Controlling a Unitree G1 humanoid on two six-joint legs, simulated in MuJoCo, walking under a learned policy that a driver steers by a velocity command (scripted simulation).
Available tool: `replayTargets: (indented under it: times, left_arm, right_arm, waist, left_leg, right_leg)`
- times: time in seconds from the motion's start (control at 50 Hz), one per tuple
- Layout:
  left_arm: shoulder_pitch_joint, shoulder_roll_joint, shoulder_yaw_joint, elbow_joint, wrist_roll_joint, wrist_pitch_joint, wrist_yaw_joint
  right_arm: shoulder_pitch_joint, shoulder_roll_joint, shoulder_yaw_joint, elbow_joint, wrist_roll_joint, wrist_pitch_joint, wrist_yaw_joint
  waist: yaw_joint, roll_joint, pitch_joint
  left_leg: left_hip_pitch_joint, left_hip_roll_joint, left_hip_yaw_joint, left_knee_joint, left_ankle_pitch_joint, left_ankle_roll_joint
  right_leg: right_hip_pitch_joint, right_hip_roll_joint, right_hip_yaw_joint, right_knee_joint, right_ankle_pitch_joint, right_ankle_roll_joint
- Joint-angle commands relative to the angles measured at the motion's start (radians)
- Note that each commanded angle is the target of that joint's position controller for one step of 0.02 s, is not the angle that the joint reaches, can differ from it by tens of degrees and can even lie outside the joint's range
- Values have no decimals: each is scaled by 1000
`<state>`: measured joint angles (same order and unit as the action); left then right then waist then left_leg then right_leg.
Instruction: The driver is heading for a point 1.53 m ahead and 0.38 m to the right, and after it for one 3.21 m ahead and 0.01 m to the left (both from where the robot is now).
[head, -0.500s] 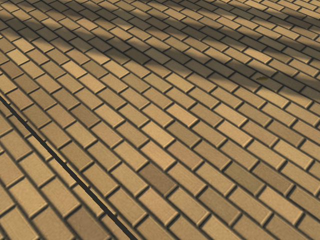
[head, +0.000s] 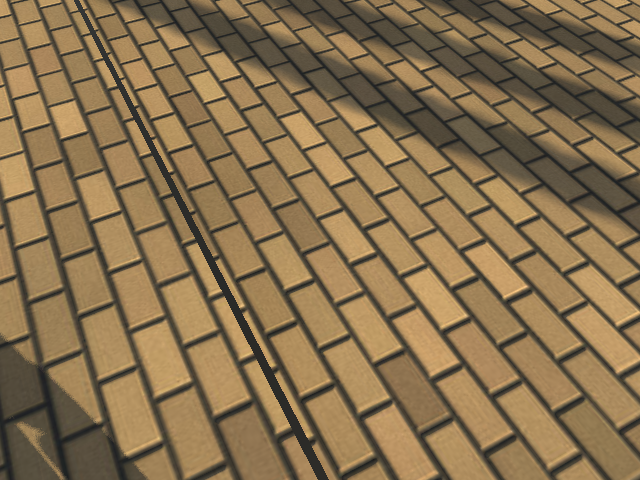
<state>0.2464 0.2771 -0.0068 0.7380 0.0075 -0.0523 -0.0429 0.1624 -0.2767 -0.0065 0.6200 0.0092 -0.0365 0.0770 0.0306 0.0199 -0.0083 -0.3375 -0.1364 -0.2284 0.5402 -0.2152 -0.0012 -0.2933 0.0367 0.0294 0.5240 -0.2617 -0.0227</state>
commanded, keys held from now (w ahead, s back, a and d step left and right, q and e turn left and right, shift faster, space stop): e+shift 0.18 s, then w+e+shift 0.32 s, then w+shift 0.16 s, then w+q+shift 0.34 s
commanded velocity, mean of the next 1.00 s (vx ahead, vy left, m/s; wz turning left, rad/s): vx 0.59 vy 0.00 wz -0.33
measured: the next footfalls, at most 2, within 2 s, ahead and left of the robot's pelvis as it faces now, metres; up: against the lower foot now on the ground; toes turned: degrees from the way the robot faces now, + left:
left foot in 0.34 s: +0.05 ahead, +0.13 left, +0.00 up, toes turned -16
right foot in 0.86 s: +0.32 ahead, -0.25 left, -0.10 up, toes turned -29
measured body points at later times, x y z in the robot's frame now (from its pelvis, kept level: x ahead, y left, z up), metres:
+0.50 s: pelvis +0.08 +0.02 +0.00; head +0.09 +0.02 +0.45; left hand +0.32 +0.20 -0.09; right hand -0.01 -0.24 -0.11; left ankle +0.01 +0.14 -0.73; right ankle +0.08 -0.12 -0.67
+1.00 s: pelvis +0.36 -0.19 -0.10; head +0.38 -0.20 +0.34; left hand +0.51 +0.04 -0.24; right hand +0.25 -0.43 -0.25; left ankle +0.32 -0.01 -0.65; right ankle +0.28 -0.23 -0.83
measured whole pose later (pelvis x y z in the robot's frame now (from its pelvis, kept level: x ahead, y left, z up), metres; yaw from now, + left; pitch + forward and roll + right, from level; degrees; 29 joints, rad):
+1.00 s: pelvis +0.36 -0.19 -0.10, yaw -22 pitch +0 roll +0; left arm 0.31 0.25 0.05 0.90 0.05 -0.06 -0.01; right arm 0.37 -0.25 -0.04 0.96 -0.01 -0.03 -0.02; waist -0.04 0.01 0.04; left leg -0.55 0.08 -0.04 1.63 -0.37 0.12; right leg -0.16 0.04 -0.13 0.54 -0.39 -0.07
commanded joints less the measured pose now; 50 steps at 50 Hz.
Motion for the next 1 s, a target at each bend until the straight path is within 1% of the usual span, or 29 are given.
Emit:
replayTargets:
  times: [0.02, 0.06, 0.12, 0.16, 0.18, 0.22, 0.26, 0.3, 0.32, 0.34, 0.36, 0.38, 0.4, 0.42, 0.48, 0.54, 0.66, 0.72, 0.78, 0.82, 0.84, 0.86, 0.88, 0.9, 0.92, 0.94, 0.96, 0.98, 1.0]
  left_arm:
    - [-180, 176, 55, -131, 7, -39, -51]
    - [-101, 240, 95, -129, 21, -48, -39]
    - [16, 190, 102, -119, 16, -77, 5]
    - [45, 143, 95, -117, 25, -94, 27]
    - [16, 126, 90, -119, 27, -96, 34]
    - [14, 106, 82, -109, 12, -79, 39]
    - [-64, 136, 88, -143, 9, -62, 26]
    - [-121, 185, 108, -188, 11, -33, 7]
    - [-127, 183, 109, -205, 17, -23, -1]
    - [-98, 114, 87, -210, 25, -26, -2]
    - [-60, -32, 38, -224, 28, -39, -8]
    - [-58, -107, 10, -228, 79, -51, -24]
    - [-87, -54, 15, -169, 75, -51, -19]
    - [-173, 197, 112, -206, -6, 3, -7]
    - [-172, 131, 102, -192, 7, 69, -52]
    - [-219, 95, 92, -191, 2, 69, -59]
    - [-326, 79, 76, -179, 32, 48, -61]
    - [-407, 64, 64, -183, 54, 39, -49]
    - [-285, 85, 66, -119, 58, 23, -8]
    - [-66, 151, 92, -16, 49, 10, 19]
    - [161, 185, 111, 63, 59, -1, 34]
    - [293, 205, 122, 106, 64, -1, 37]
    - [338, 236, 107, 81, 76, -7, 29]
    - [377, 237, 126, 101, 38, 3, 27]
    - [298, 163, 109, 118, 41, -4, 36]
    - [199, 77, 85, 117, 47, -13, 42]
    - [192, 57, 75, 132, 54, -24, 44]
    - [189, 18, 61, 151, 36, -32, 41]
    - [170, 32, 63, 170, 15, -39, 36]
  right_arm:
    - [56, -181, -53, -48, -15, 24, -24]
    - [38, -204, -70, -53, -53, 18, -70]
    - [-43, -136, -52, -84, -46, 6, -129]
    - [-51, -125, -49, -83, -65, 1, -144]
    - [-32, -112, -44, -82, -76, 1, -143]
    - [35, -51, -24, -61, -114, -5, -126]
    - [87, -14, -13, -23, -100, -17, -95]
    - [162, -25, -15, 26, -63, -40, -52]
    - [179, -35, -17, 38, -63, -50, -32]
    - [222, -67, -25, 44, -68, -67, -24]
    - [351, -160, -51, 62, -70, -95, -43]
    - [341, -218, -56, 73, -96, -101, -57]
    - [230, -138, -36, 62, -79, -101, -69]
    - [222, -258, -107, 50, -27, -54, -83]
    - [220, -157, -65, 86, -14, -35, -90]
    - [290, -84, -53, 134, -35, -59, -86]
    - [380, -89, -59, 231, -32, -78, -100]
    - [446, -108, -53, 297, -18, -51, -117]
    - [431, -163, -54, 333, -23, -25, -126]
    - [439, -180, -58, 349, -40, -2, -134]
    - [367, -169, -60, 338, -42, -1, -128]
    - [309, -61, -52, 324, -38, -17, -119]
    - [395, 11, -38, 290, 3, -45, -118]
    - [303, -85, -59, 250, 54, -59, -125]
    - [185, -86, -53, 246, 23, -49, -124]
    - [153, -59, -49, 252, 1, -35, -110]
    - [184, -15, -40, 268, -17, -16, -100]
    - [190, 12, -38, 264, -28, 5, -85]
    - [154, 55, -26, 233, -34, 25, -69]
  waist:
    - [-104, -63, -39]
    - [-57, -110, -22]
    - [28, -156, -31]
    - [41, -143, -46]
    - [17, -107, -49]
    - [-6, -64, -24]
    - [-28, -137, 30]
    - [-61, -42, 12]
    - [-57, -36, -7]
    - [-77, -19, -47]
    - [-117, 82, -92]
    - [-86, 115, 33]
    - [-71, -2, 92]
    - [-112, -172, 61]
    - [-99, 87, 137]
    - [-91, 23, 157]
    - [-112, 61, 210]
    - [-139, 44, 234]
    - [-72, 49, 141]
    - [3, 24, 4]
    - [117, -3, -68]
    - [145, -145, -187]
    - [82, -262, -328]
    - [173, -246, -431]
    - [131, -131, -148]
    - [75, -92, 13]
    - [25, -94, 49]
    - [-26, -48, 95]
    - [-68, -94, 119]
  left_leg:
    - [147, 84, 49, -12, -89, -46]
    - [14, 68, 101, 39, -143, -36]
    - [-126, 81, 136, 256, -277, -58]
    - [-207, 100, 103, 567, -407, -87]
    - [-212, 115, 100, 587, -397, -99]
    - [-145, 153, 146, 308, -297, -109]
    - [56, 88, 235, 106, -318, -115]
    - [204, 31, 293, -179, -78, -80]
    - [294, 56, 277, -191, -38, -49]
    - [446, 162, 187, -141, -6, 27]
    - [618, 437, -130, -170, -11, 276]
    - [606, 669, -522, -319, -181, 446]
    - [564, 641, -434, -374, -371, 369]
    - [459, 547, -229, -386, -391, 182]
    - [315, 378, 105, -434, -50, 75]
    - [301, 338, 222, -426, 42, 66]
    - [422, 335, 341, -409, 185, 68]
    - [501, 365, 315, -370, 381, 114]
    - [592, 368, 276, -130, 821, 134]
    - [507, 367, 235, 229, 834, 146]
    - [227, 301, 245, 552, 599, 146]
    - [-177, 164, 210, 989, -338, 154]
    - [-409, 165, 91, 1272, -544, 178]
    - [-569, 135, 150, 1260, -330, 149]
    - [-650, 202, 197, 1183, -212, 137]
    - [-619, 227, 207, 1139, -140, 131]
    - [-556, 243, 212, 1177, -117, 122]
    - [-518, 268, 199, 1165, -98, 119]
    - [-530, 287, 206, 1145, -124, 111]
  right_leg:
    - [-113, -124, 248, -183, 33, -116]
    - [5, -189, 384, -209, 57, -223]
    - [150, -310, 548, -230, 214, -362]
    - [182, -325, 551, -231, 398, -352]
    - [180, -289, 498, -214, 457, -313]
    - [154, -159, 439, -295, -86, -227]
    - [-1, -93, 429, -305, -223, -206]
    - [-32, -40, 422, -183, -249, -221]
    - [-92, -22, 441, -122, -247, -213]
    - [-235, 5, 465, -1, -271, -164]
    - [-487, 98, 355, 243, -305, -67]
    - [-784, 52, 293, 418, -233, 0]
    - [-848, -56, 265, 515, -107, 7]
    - [-647, -55, 101, 470, -90, 3]
    - [-541, -75, -1, 584, 107, 15]
    - [-510, -68, 21, 494, 270, -16]
    - [-426, -49, -1, 92, 469, -79]
    - [-358, -42, -48, -82, 431, -97]
    - [-174, -33, -85, -175, 360, -122]
    - [122, -52, -65, -168, 292, -133]
    - [468, -109, -27, -154, 316, -139]
    - [812, -249, 85, 48, 264, -110]
    - [964, -422, 220, 296, 705, -89]
    - [978, -507, 448, 0, 251, -203]
    - [728, -447, 395, -189, -26, -175]
    - [521, -389, 309, -248, -46, -137]
    - [385, -397, 266, -233, 153, -129]
    - [274, -369, 174, -233, 293, -84]
    - [187, -368, 124, -265, 237, -59]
